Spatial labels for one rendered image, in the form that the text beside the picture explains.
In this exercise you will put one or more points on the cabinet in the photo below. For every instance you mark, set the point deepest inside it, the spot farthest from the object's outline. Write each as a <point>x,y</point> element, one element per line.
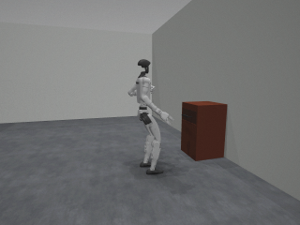
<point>206,139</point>

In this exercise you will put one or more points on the right robot hand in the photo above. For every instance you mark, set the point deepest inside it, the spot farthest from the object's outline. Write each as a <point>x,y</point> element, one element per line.
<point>164,116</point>

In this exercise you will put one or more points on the robot left upper arm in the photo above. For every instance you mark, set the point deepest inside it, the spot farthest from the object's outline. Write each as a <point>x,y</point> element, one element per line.
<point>132,89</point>

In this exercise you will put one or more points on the robot right upper arm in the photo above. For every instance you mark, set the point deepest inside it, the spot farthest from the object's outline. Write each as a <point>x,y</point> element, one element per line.
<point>145,86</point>

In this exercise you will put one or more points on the drawer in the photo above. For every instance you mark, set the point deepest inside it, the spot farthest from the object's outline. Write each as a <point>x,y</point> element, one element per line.
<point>192,113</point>

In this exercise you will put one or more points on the left robot hand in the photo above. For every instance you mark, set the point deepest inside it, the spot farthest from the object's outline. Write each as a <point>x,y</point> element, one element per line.
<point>152,90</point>

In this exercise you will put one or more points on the robot right forearm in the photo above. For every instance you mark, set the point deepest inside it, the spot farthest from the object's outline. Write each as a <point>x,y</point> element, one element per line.
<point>149,104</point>

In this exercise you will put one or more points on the left robot thigh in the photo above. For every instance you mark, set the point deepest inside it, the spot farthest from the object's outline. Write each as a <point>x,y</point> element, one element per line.
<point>150,137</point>

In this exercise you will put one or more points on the humanoid robot head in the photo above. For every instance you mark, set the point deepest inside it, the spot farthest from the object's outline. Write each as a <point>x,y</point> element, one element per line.
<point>145,64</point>

